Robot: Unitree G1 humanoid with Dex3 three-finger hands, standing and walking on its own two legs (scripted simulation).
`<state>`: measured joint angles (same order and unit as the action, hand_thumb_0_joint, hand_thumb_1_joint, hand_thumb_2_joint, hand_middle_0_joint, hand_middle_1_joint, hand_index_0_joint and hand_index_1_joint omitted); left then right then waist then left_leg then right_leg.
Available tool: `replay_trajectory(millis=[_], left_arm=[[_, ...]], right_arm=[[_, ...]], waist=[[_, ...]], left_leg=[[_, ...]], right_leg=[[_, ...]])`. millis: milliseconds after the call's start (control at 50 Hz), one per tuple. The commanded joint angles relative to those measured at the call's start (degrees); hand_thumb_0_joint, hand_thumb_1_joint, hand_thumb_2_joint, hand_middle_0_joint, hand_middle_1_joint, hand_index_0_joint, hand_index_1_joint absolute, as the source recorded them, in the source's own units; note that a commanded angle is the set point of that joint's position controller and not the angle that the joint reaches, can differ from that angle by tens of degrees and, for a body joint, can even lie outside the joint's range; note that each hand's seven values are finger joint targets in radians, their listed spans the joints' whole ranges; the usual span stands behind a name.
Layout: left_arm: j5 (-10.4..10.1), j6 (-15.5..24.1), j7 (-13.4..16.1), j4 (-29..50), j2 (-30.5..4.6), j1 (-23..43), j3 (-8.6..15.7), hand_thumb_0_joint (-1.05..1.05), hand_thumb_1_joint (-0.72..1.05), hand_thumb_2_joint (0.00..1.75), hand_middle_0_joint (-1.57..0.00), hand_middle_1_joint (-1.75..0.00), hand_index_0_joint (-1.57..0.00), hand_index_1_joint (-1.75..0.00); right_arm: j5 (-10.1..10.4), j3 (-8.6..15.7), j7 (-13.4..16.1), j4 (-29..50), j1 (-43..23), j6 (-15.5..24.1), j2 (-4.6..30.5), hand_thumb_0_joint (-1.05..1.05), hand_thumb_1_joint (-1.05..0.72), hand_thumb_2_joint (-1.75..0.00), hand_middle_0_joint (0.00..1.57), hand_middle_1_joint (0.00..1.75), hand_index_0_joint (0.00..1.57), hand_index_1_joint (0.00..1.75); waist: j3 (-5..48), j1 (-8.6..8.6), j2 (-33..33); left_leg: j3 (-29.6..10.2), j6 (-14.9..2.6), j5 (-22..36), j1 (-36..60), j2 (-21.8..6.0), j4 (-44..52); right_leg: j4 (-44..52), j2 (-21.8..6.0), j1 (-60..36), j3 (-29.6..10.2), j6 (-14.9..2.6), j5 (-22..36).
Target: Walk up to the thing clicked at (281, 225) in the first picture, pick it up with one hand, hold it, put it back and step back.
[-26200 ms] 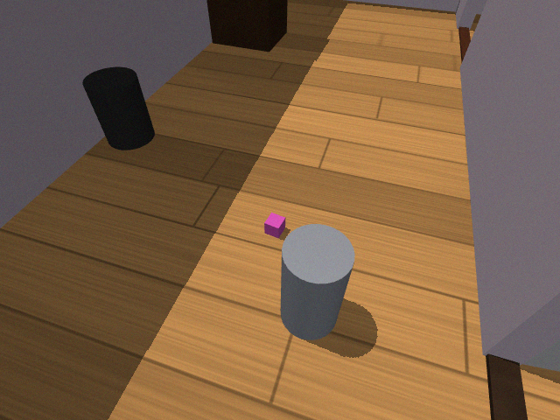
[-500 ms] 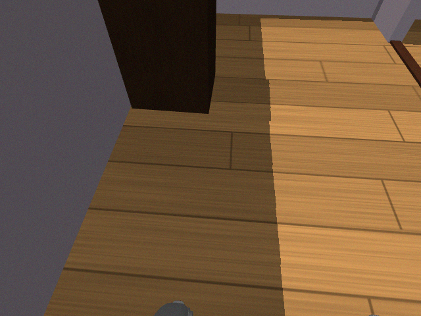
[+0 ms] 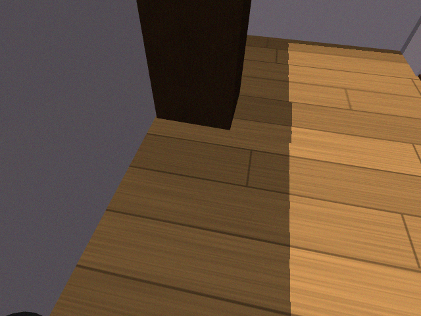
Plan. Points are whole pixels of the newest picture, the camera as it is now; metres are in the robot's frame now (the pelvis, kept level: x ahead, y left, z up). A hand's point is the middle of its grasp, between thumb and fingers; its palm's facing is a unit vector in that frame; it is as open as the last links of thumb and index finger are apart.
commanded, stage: walk up
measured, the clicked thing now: out of the picture -0.54 -0.44 -0.73
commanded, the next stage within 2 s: stand in 0.26 s
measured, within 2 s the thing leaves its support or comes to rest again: neither
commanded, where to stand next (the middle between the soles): +0.06 -0.01 m, yaw -1 degrees
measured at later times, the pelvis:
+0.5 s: pelvis +0.01 -0.02 +0.02, yaw +0 degrees
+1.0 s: pelvis +0.01 -0.03 +0.02, yaw -1 degrees
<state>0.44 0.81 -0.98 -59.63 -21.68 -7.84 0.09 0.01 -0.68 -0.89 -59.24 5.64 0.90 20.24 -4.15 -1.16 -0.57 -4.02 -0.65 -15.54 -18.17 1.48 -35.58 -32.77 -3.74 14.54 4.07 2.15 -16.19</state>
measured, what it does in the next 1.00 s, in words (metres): stands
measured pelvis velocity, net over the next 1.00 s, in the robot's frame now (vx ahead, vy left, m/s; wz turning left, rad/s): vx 0.01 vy -0.03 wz -0.02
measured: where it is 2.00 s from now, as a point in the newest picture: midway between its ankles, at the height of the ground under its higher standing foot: outside the picture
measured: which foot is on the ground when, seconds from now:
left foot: down 0.00-1.00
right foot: down 0.00-1.00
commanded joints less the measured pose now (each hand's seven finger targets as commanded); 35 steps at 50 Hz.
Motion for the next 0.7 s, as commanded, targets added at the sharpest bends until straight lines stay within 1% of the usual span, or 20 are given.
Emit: replay_trajectory(millis=[0, 20, 100, 140, 220, 240, 260, 280, 340, 360, 420, 460, 480, 500, 520, 560, 580, 600, 620, 680], left_arm=[[-0.6, 1.7, 1.1, 2.0, -12.9, 4.5, 3.1, 0.00, 0.90, 0.90, -0.20, -0.30, -0.20, -0.30], [-0.6, 1.6, 1.1, 1.9, -12.9, 5.5, 3.1, 0.00, 0.90, 0.90, -0.20, -0.30, -0.20, -0.30], [-0.5, 1.3, 1.0, 0.1, -12.0, 5.9, 3.0, 0.00, 0.90, 0.90, -0.20, -0.30, -0.20, -0.30], [-0.4, 1.3, 0.9, -0.2, -12.0, 7.1, 3.1, 0.00, 0.90, 0.90, -0.20, -0.30, -0.20, -0.30], [-0.4, 1.2, 0.8, -1.2, -11.8, 7.1, 3.3, 0.00, 0.90, 0.90, -0.20, -0.30, -0.20, -0.30], [-0.3, 1.3, 0.9, -2.3, -10.7, 5.6, 2.7, 0.00, 0.90, 0.90, -0.20, -0.30, -0.20, -0.30], [-0.2, 1.5, 1.0, -2.6, -10.9, 5.5, 2.6, 0.00, 0.90, 0.90, -0.20, -0.30, -0.20, -0.30], [-0.1, 1.6, 1.2, -2.4, -11.5, 7.0, 2.7, 0.00, 0.90, 0.90, -0.20, -0.30, -0.20, -0.30], [-0.3, 1.5, 1.3, -2.7, -11.5, 7.1, 2.7, 0.00, 0.90, 0.90, -0.20, -0.30, -0.20, -0.30], [-0.3, 1.5, 1.2, -2.9, -11.5, 7.4, 2.7, 0.00, 0.90, 0.90, -0.20, -0.30, -0.20, -0.30], [-0.1, 1.3, 1.2, -3.3, -11.3, 7.1, 2.6, 0.00, 0.90, 0.90, -0.20, -0.30, -0.20, -0.30], [-0.2, 1.5, 1.2, -3.4, -11.3, 6.9, 2.6, 0.00, 0.90, 0.90, -0.20, -0.30, -0.20, -0.30], [-0.2, 1.6, 1.2, -3.4, -11.6, 6.9, 2.8, 0.00, 0.90, 0.90, -0.20, -0.30, -0.20, -0.30], [-0.2, 1.6, 1.2, -3.5, -11.5, 6.6, 2.8, 0.00, 0.90, 0.90, -0.20, -0.30, -0.20, -0.30], [-0.3, 1.4, 1.2, -3.6, -11.6, 6.5, 2.8, 0.00, 0.90, 0.90, -0.20, -0.30, -0.20, -0.30], [-0.3, 1.5, 1.2, -3.5, -11.1, 6.4, 2.8, 0.00, 0.90, 0.90, -0.20, -0.30, -0.20, -0.30], [-0.2, 1.5, 1.2, -3.4, -11.3, 6.5, 2.7, 0.00, 0.90, 0.90, -0.20, -0.30, -0.20, -0.30], [-0.2, 1.5, 1.2, -3.3, -11.3, 6.8, 2.9, 0.00, 0.90, 0.90, -0.20, -0.30, -0.20, -0.30], [-0.1, 1.4, 1.3, -3.3, -11.0, 6.4, 2.8, 0.00, 0.90, 0.90, -0.20, -0.30, -0.20, -0.30], [-0.2, 1.1, 1.2, -3.3, -10.9, 6.3, 2.8, 0.00, 0.90, 0.90, -0.20, -0.30, -0.20, -0.30]], right_arm=[[0.2, 3.2, 1.1, 1.5, -2.9, 1.6, 13.4, 0.00, -0.90, -0.90, 0.20, 0.30, 0.20, 0.30], [0.1, 3.2, 1.1, 1.1, -3.0, 1.6, 13.3, 0.00, -0.90, -0.90, 0.20, 0.30, 0.20, 0.30], [0.0, 3.2, 1.0, -0.3, -5.0, 1.3, 13.1, 0.00, -0.90, -0.90, 0.20, 0.30, 0.20, 0.30], [-0.2, 3.1, 1.0, -0.9, -4.7, 1.3, 13.3, 0.00, -0.90, -0.90, 0.20, 0.30, 0.20, 0.30], [-0.3, 3.0, 1.1, -1.7, -5.1, 1.3, 13.3, 0.00, -0.90, -0.90, 0.20, 0.30, 0.20, 0.30], [-0.7, 3.0, 1.0, -1.4, -6.0, 1.4, 11.4, 0.00, -0.90, -0.90, 0.20, 0.30, 0.20, 0.30], [-0.6, 3.0, 1.0, -1.4, -6.0, 1.4, 11.5, 0.00, -0.90, -0.90, 0.20, 0.30, 0.20, 0.30], [-0.5, 3.0, 1.1, -1.8, -5.0, 1.3, 11.5, 0.00, -0.90, -0.90, 0.20, 0.30, 0.20, 0.30], [-0.4, 3.5, 1.2, -1.9, -6.3, 1.0, 12.1, 0.00, -0.90, -0.90, 0.20, 0.30, 0.20, 0.30], [-0.4, 3.4, 1.1, -2.0, -5.9, 0.8, 11.9, 0.00, -0.90, -0.90, 0.20, 0.30, 0.20, 0.30], [-0.4, 3.6, 1.0, -2.2, -6.4, 0.6, 11.9, 0.00, -0.90, -0.90, 0.20, 0.30, 0.20, 0.30], [-0.3, 3.5, 0.9, -2.5, -5.9, 0.7, 11.5, 0.00, -0.90, -0.90, 0.20, 0.30, 0.20, 0.30], [-0.4, 3.5, 1.0, -2.5, -5.9, 0.7, 11.8, 0.00, -0.90, -0.90, 0.20, 0.30, 0.20, 0.30], [-0.4, 3.5, 1.0, -2.6, -5.8, 0.8, 11.8, 0.00, -0.90, -0.90, 0.20, 0.30, 0.20, 0.30], [-0.4, 3.4, 1.0, -2.7, -5.9, 0.7, 11.3, 0.00, -0.90, -0.90, 0.20, 0.30, 0.20, 0.30], [-0.5, 3.4, 1.0, -2.9, -5.7, 0.8, 11.8, 0.00, -0.90, -0.90, 0.20, 0.30, 0.20, 0.30], [-0.5, 3.3, 1.0, -3.1, -5.2, 0.7, 11.5, 0.00, -0.90, -0.90, 0.20, 0.30, 0.20, 0.30], [-0.5, 3.4, 1.0, -3.0, -5.5, 0.7, 11.7, 0.00, -0.90, -0.90, 0.20, 0.30, 0.20, 0.30], [-0.5, 3.3, 1.0, -2.9, -5.6, 0.6, 11.2, 0.00, -0.90, -0.90, 0.20, 0.30, 0.20, 0.30], [-0.6, 3.3, 1.0, -3.3, -4.8, 0.6, 11.5, 0.00, -0.90, -0.90, 0.20, 0.30, 0.20, 0.30]], waist=[[6.8, 0.76, 0.2], [6.6, 0.95, 0.3], [5.8, 0.29, -0.8], [6.2, 0.64, -1.0], [7.4, 0.25, -1.9], [7.8, -0.13, -0.8], [8.7, 0.11, -0.2], [8.4, 0.81, -0.2], [7.8, 0.61, -0.4], [7.3, 0.92, -0.1], [5.6, 0.77, 0.0], [6.6, 0.75, 0.9], [7.3, 0.84, 0.8], [6.9, 0.82, 0.7], [5.6, 0.80, 0.7], [6.6, 0.66, 0.0], [6.0, 0.78, 1.0], [6.8, 0.79, 0.7], [6.1, 0.67, 1.0], [5.0, 0.71, 0.1]], left_leg=[[-6.5, -1.74, 9.8, 3.2, -5.5, 9.1], [-6.6, -1.73, 9.3, 2.8, -5.5, 10.0], [-8.2, -1.70, 5.9, 2.0, -6.4, 13.4], [-8.0, -1.37, 6.0, 2.1, -6.1, 14.3], [-8.2, -1.18, 8.6, 2.5, -6.5, 15.6], [-6.8, -0.67, 13.1, 6.3, -6.7, 15.8], [-6.3, -0.51, 16.8, 9.5, -6.9, 14.8], [-6.1, -0.40, 17.8, 7.9, -6.8, 15.2], [-5.1, -0.32, 16.6, 9.0, -6.8, 15.7], [-5.0, -0.40, 14.7, 7.9, -6.9, 16.5], [-5.2, -0.04, 10.9, 7.8, -6.9, 18.1], [-5.0, -0.03, 12.9, 8.1, -7.2, 18.2], [-4.6, -0.18, 14.1, 8.7, -7.2, 17.8], [-4.7, 0.04, 13.8, 9.2, -7.2, 18.2], [-4.6, 0.18, 12.1, 9.4, -7.1, 18.7], [-4.5, -0.03, 13.4, 9.2, -7.4, 18.7], [-4.6, 0.13, 12.6, 8.8, -7.4, 19.2], [-4.5, 0.01, 13.3, 9.0, -7.5, 18.7], [-4.5, 0.27, 12.7, 8.7, -7.3, 19.1], [-4.5, 0.33, 10.1, 7.8, -7.4, 20.1]], right_leg=[[9.5, -5.7, -4.4, -6.1, -4.57, 4.2], [9.8, -5.5, -4.8, -5.5, -4.32, 3.5], [12.3, -4.9, -6.2, -4.3, -3.92, -1.0], [12.8, -5.1, -7.4, -4.2, -3.89, -0.1], [12.9, -5.0, -10.0, -3.5, -3.56, 2.6], [14.1, -5.2, -9.5, -5.4, -3.45, 5.1], [14.5, -5.4, -8.8, -5.5, -3.41, 8.5], [14.3, -5.2, -10.4, -5.1, -3.03, 9.3], [15.7, -5.5, -10.0, -5.7, -3.01, 9.8], [16.1, -5.3, -10.2, -5.6, -2.90, 7.7], [17.5, -5.1, -8.6, -5.9, -2.98, 3.2], [17.6, -5.4, -10.2, -6.0, -2.95, 5.6], [17.3, -5.5, -10.8, -6.0, -2.90, 8.1], [17.3, -5.2, -9.9, -5.8, -2.78, 7.8], [17.7, -5.1, -8.7, -6.0, -2.90, 5.8], [17.6, -5.2, -10.0, -6.1, -2.83, 7.5], [17.9, -5.1, -9.9, -6.1, -2.81, 6.3], [17.8, -5.2, -10.7, -6.1, -2.71, 7.8], [18.0, -5.0, -10.1, -5.8, -2.64, 6.8], [18.2, -4.8, -9.4, -6.1, -2.79, 3.4]])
